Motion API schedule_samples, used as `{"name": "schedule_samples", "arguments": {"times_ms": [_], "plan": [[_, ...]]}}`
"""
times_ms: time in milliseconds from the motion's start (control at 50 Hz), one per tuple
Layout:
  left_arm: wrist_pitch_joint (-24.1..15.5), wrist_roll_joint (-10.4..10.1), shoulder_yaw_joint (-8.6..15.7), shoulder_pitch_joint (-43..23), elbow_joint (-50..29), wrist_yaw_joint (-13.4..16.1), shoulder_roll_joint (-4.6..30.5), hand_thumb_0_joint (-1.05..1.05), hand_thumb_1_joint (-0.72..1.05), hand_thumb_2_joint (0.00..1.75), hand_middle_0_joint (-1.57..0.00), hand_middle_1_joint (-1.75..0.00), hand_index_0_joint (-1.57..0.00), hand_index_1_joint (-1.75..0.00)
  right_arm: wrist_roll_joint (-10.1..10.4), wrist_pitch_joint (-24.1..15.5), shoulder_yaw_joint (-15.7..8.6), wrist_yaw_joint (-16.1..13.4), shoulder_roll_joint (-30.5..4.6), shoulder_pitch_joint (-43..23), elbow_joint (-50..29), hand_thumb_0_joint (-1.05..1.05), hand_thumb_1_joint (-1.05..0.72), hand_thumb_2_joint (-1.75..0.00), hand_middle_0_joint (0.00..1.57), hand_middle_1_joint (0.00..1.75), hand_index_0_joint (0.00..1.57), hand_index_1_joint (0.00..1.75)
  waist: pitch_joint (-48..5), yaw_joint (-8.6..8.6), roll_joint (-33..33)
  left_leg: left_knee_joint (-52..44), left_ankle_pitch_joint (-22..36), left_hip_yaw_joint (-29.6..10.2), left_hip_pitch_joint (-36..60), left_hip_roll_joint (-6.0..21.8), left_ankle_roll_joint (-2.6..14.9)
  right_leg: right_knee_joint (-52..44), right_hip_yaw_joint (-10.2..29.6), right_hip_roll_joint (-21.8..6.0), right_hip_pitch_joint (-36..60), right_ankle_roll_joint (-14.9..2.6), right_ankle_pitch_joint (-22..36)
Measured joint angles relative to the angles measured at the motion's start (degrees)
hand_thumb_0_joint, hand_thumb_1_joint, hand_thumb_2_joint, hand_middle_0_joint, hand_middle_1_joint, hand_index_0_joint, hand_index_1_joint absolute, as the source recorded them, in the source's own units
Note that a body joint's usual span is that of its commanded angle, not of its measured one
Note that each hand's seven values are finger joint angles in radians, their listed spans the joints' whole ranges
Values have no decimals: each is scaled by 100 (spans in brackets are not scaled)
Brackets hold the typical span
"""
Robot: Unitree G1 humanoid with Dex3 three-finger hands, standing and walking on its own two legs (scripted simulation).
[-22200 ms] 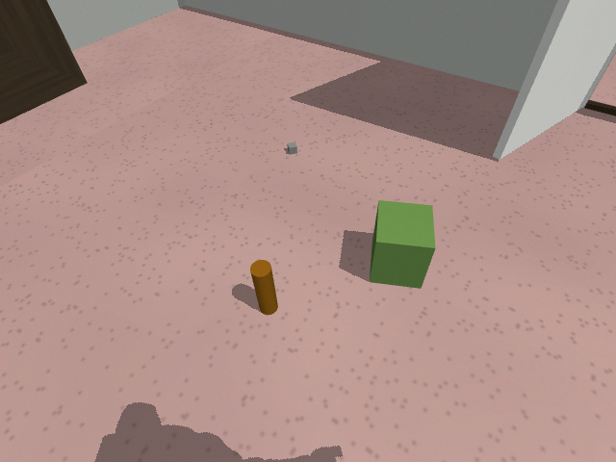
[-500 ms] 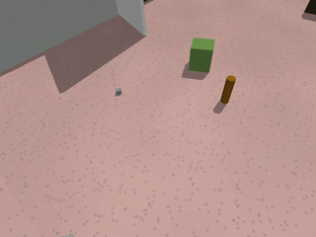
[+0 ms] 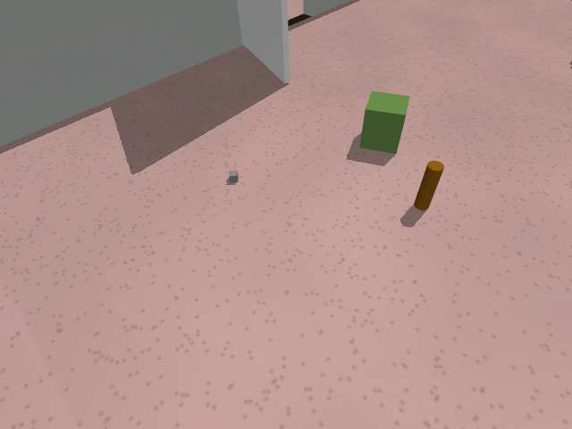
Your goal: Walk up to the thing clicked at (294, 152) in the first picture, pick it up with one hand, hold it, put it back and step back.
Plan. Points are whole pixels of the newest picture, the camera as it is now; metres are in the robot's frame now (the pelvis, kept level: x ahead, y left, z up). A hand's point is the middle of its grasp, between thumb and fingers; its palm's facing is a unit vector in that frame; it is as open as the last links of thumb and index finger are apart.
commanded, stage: stand
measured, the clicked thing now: (233, 176) +1.47 +0.32 -0.76
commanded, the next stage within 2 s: none
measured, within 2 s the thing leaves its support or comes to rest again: neither
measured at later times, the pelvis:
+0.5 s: pelvis +0.01 +0.01 +0.00, yaw +1 degrees
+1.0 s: pelvis +0.02 +0.01 +0.00, yaw +2 degrees
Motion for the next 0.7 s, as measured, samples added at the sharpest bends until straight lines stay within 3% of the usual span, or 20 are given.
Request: {"name": "schedule_samples", "arguments": {"times_ms": [700], "plan": [[24,-24,-42,-119,-147,9,30,0,90,90,-20,-30,-21,-30,21,-30,84,-40,14,9,-57,0,-90,-90,20,30,20,30,11,-3,-29,-79,-85,-99,104,-95,68,-66,-97,-112,145,62,-145]]}}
